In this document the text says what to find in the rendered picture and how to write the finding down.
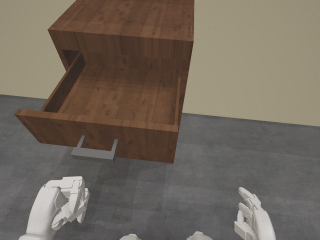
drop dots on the handle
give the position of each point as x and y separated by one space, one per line
95 155

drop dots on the left robot hand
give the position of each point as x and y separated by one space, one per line
67 195

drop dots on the right robot hand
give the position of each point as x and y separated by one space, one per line
259 225

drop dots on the cabinet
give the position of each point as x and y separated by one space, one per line
148 28

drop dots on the right robot shin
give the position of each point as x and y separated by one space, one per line
198 232

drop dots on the drawer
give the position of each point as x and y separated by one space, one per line
106 96

